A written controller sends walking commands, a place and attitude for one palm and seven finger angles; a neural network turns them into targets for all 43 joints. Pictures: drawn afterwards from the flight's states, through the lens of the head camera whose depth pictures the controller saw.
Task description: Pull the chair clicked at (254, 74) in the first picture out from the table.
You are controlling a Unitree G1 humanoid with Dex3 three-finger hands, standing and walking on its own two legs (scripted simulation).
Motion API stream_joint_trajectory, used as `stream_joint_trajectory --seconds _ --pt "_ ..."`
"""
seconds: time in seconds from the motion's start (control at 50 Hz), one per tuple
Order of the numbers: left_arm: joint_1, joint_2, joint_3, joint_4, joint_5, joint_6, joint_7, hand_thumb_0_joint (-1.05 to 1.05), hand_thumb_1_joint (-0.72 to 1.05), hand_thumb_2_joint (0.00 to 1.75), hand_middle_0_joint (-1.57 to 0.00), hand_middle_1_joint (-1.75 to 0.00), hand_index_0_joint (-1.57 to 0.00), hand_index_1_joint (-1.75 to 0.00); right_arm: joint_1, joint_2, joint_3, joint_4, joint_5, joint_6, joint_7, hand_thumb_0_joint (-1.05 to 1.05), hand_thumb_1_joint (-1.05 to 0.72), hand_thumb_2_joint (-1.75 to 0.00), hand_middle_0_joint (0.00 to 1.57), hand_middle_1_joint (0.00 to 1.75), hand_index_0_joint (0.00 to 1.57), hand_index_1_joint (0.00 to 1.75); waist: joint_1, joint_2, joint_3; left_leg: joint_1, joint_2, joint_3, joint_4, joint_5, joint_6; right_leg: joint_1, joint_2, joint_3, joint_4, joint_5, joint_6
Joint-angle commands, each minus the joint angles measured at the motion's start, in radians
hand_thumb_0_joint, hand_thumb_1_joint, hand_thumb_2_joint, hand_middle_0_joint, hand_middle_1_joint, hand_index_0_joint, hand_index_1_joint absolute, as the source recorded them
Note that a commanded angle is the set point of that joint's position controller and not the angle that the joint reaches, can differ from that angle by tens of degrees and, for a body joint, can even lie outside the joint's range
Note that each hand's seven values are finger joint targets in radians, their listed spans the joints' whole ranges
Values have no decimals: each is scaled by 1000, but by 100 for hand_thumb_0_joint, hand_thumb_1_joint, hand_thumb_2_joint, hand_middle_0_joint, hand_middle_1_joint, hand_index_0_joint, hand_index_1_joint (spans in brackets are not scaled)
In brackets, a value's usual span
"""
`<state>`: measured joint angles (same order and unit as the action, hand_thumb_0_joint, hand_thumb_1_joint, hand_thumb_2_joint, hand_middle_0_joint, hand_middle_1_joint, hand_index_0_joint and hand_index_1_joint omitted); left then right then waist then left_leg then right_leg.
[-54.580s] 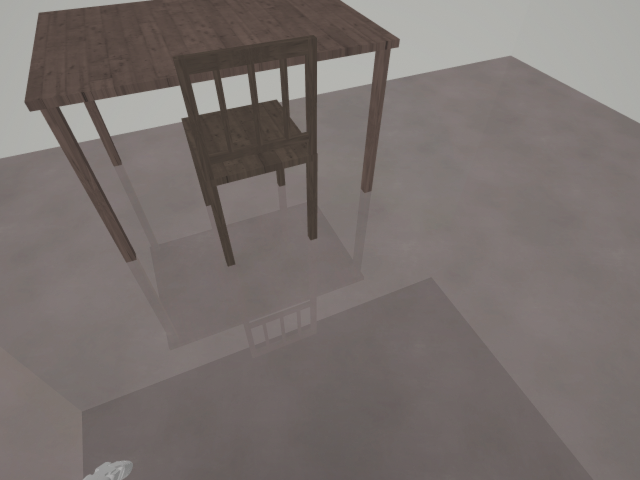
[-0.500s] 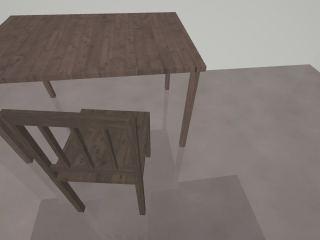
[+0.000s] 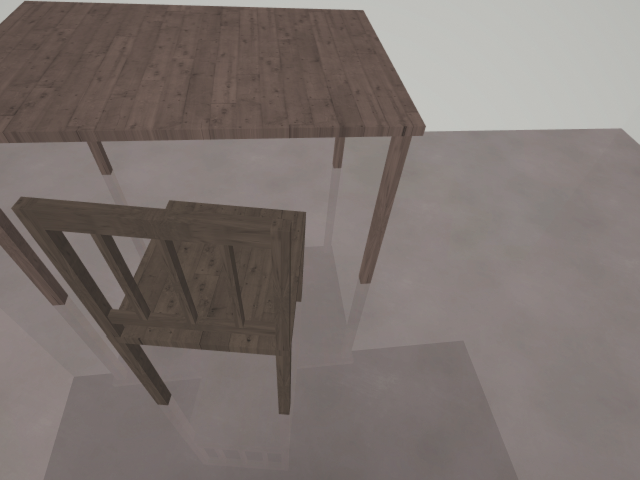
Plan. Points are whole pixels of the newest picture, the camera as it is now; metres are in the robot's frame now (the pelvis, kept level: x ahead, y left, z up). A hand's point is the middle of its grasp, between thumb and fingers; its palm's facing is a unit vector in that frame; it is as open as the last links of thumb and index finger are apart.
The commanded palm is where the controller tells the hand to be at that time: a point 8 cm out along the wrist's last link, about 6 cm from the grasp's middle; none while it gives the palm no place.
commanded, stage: look again from close up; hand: left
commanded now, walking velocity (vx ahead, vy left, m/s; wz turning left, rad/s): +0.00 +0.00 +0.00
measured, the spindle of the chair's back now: (179, 282) +0.44 +0.28 -0.11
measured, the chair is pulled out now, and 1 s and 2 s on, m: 0.24 0.24 0.24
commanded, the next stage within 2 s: none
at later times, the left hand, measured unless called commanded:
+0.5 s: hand out of the picture -0.03 +0.16 -0.18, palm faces +0.01 -0.99 -0.16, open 7.4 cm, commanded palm none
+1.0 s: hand out of the picture -0.03 +0.14 -0.18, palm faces +0.01 -0.99 -0.16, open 7.4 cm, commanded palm none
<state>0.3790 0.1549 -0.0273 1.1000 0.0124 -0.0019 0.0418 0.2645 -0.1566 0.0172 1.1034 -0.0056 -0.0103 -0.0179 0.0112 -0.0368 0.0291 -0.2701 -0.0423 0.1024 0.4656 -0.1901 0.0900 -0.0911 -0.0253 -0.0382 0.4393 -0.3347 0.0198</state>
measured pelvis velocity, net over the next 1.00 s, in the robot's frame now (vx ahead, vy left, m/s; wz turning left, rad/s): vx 0.01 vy -0.01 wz -0.01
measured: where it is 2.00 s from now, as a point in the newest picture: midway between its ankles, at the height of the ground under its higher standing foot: outside the picture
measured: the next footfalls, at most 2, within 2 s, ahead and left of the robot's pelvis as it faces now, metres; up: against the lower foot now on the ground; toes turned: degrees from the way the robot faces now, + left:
none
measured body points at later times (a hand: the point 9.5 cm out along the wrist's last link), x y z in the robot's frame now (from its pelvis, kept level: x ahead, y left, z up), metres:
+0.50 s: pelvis +0.00 +0.00 +0.00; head +0.01 +0.01 +0.45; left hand -0.03 +0.21 -0.16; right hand +0.00 -0.23 -0.15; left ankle +0.04 +0.06 -0.74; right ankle -0.06 -0.13 -0.74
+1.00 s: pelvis +0.01 -0.01 +0.00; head +0.01 +0.00 +0.45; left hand -0.03 +0.19 -0.16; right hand +0.00 -0.23 -0.15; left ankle +0.04 +0.06 -0.74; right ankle -0.06 -0.13 -0.74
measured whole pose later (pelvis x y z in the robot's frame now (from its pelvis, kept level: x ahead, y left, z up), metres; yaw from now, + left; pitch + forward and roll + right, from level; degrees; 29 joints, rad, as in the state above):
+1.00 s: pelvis +0.01 -0.01 +0.00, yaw -1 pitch -1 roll +0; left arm 0.36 0.13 -0.02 1.11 0.01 -0.01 0.05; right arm 0.29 -0.14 0.02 1.14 0.00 -0.02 -0.02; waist 0.00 -0.03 0.02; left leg -0.24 -0.04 0.11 0.42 -0.18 0.07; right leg -0.08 -0.02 -0.03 0.42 -0.33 0.00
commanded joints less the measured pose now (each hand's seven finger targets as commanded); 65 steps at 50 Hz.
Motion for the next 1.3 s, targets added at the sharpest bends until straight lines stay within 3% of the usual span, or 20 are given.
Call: stream_joint_trajectory --seconds 0.0,0.08,0.1,0.28,0.48,0.5,0.58,0.7,0.78,0.8,0.98,1.1,1.28 --pt "88 71 17 -19 6 -11 3 0 90 90 -20 -30 -20 -30 43 -111 -22 -27 0 -17 -9 0 -90 -90 20 30 20 30 -6 25 61 69 163 -196 -147 -12 -15 -136 -67 52 -82 66 -43" --pt "99 68 16 -10 6 -9 3 0 90 90 -20 -30 -20 -30 47 -112 -22 -23 0 -17 -8 0 -90 -90 20 30 20 30 -5 45 56 66 162 -204 -171 -64 -18 -138 -70 53 -77 52 -43" --pt "98 70 16 -11 7 -9 3 0 90 90 -20 -30 -20 -30 43 -109 -23 -20 1 -15 -8 0 -90 -90 20 30 20 30 -4 26 76 52 162 -205 -176 -72 -16 -139 -66 52 -83 51 -43" --pt "107 63 20 -7 7 -9 3 0 90 90 -20 -30 -20 -30 55 -109 -25 -16 -1 -19 -9 0 -90 -90 20 30 20 30 -1 41 38 77 167 -213 -195 -76 -18 -139 -70 45 -69 54 -41" --pt "93 66 19 -9 4 -16 5 0 90 90 -20 -30 -20 -30 71 -95 -23 -3 0 -22 -9 0 -90 -90 20 30 20 30 -9 3 30 103 153 -176 -145 36 -23 -139 -81 68 -93 92 -46" --pt "87 65 18 -11 5 -15 5 0 90 90 -20 -30 -20 -30 64 -92 -23 -1 1 -20 -9 0 -90 -90 20 30 20 30 -7 1 65 86 153 -174 -146 34 -21 -149 -80 67 -101 90 -46" --pt "94 64 20 -8 3 -16 6 0 90 90 -20 -30 -20 -30 74 -89 -21 2 0 -24 -10 0 -90 -90 20 30 20 30 -7 20 35 106 152 -169 -133 71 -23 -137 -83 69 -95 105 -47" --pt "90 63 21 -8 4 -13 6 0 90 90 -20 -30 -20 -30 75 -83 -20 6 1 -22 -12 0 -90 -90 20 30 20 30 -6 25 62 95 157 -174 -142 65 -22 -141 -76 65 -97 99 -47" --pt "97 59 22 -5 2 -13 5 0 90 90 -20 -30 -20 -30 81 -87 -19 4 0 -24 -13 0 -90 -90 20 30 20 30 -8 39 40 113 157 -175 -145 62 -25 -141 -77 65 -90 96 -46" --pt "89 61 21 -7 3 -12 5 0 90 90 -20 -30 -20 -30 79 -84 -18 6 1 -23 -13 0 -90 -90 20 30 20 30 -5 27 64 98 158 -173 -141 68 -23 -142 -76 64 -97 100 -46" --pt "95 54 23 -4 2 -14 6 0 90 90 -20 -30 -20 -30 91 -81 -19 8 0 -24 -15 0 -90 -90 20 30 20 30 -9 30 37 123 156 -167 -137 85 -26 -138 -78 71 -97 107 -49" --pt "98 52 22 -4 3 -15 6 0 90 90 -20 -30 -20 -30 84 -75 -18 12 2 -22 -15 0 -90 -90 20 30 20 30 -5 16 67 113 157 -160 -130 92 -26 -145 -78 76 -108 118 -49" --pt "106 50 20 -1 0 -20 7 0 90 90 -20 -30 -20 -30 93 -71 -15 16 1 -23 -16 0 -90 -90 20 30 20 30 -8 19 51 127 153 -150 -116 126 -31 -134 -80 87 -113 142 -52"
